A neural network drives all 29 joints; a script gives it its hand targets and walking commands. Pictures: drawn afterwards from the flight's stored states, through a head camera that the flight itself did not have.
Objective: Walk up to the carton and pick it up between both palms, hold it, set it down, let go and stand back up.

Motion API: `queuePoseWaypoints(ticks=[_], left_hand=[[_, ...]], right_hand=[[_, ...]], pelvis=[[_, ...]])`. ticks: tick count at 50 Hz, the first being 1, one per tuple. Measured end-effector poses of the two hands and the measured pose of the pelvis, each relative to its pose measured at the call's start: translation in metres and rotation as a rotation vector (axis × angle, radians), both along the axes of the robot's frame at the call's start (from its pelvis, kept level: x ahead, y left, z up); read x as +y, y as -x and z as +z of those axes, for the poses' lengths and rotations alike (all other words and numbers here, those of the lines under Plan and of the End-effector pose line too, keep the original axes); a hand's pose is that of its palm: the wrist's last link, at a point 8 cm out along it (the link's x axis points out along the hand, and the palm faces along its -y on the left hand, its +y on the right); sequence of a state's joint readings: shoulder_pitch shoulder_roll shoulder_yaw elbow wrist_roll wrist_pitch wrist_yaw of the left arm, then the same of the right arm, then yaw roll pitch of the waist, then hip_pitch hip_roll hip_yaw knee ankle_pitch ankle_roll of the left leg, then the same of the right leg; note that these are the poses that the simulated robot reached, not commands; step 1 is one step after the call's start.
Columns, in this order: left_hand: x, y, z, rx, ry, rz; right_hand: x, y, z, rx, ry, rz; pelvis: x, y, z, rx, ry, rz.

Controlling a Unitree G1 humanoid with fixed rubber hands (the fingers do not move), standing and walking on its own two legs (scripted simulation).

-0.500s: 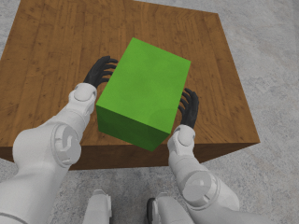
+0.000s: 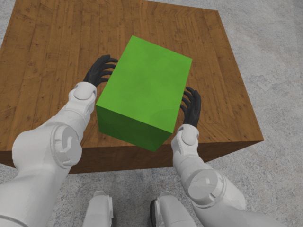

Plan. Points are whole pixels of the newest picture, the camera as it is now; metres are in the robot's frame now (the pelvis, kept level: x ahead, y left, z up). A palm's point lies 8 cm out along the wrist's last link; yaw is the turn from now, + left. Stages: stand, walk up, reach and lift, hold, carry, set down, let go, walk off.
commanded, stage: set down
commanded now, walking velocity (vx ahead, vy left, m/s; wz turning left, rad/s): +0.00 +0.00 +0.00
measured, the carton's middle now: (144, 97) +0.46 -0.03 -0.04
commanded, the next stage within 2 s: none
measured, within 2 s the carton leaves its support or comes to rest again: neither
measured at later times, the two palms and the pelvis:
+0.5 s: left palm (88, 77) +0.49 +0.12 +0.01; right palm (197, 116) +0.38 -0.18 -0.01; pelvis +0.00 +0.01 -0.02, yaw -3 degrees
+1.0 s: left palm (81, 50) +0.50 +0.13 +0.10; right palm (218, 92) +0.40 -0.19 +0.09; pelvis +0.00 +0.00 +0.02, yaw +0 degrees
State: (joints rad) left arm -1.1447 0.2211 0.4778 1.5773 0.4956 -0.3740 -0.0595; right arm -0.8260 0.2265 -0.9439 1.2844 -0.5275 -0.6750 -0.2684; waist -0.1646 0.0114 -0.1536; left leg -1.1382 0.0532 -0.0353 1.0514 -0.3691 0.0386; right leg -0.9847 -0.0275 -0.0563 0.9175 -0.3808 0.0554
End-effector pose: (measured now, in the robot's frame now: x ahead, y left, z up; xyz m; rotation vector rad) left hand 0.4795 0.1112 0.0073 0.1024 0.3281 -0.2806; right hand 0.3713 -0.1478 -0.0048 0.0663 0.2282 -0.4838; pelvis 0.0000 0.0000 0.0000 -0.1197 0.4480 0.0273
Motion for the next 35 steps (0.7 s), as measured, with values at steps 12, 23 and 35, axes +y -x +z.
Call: queuePoseWaypoints(ticks=[12,23,35], left_hand=[[0.001,-0.012,-0.027,0.022,-0.007,0.068],[0.007,-0.015,-0.006,-0.048,-0.024,0.051],[0.02,-0.016,0.035,-0.08,-0.03,0.071]], right_hand=[[-0.009,-0.014,-0.018,0.111,-0.012,0.044],[-0.024,-0.015,-0.012,0.084,-0.011,0.016],[-0.044,-0.019,0.038,0.043,0.017,0.008]], pelvis=[[0.008,-0.005,-0.012,0.092,0.006,-0.043],[0.014,-0.006,-0.019,0.063,0.011,-0.046],[0.014,0.005,-0.011,0.011,-0.01,-0.036]])
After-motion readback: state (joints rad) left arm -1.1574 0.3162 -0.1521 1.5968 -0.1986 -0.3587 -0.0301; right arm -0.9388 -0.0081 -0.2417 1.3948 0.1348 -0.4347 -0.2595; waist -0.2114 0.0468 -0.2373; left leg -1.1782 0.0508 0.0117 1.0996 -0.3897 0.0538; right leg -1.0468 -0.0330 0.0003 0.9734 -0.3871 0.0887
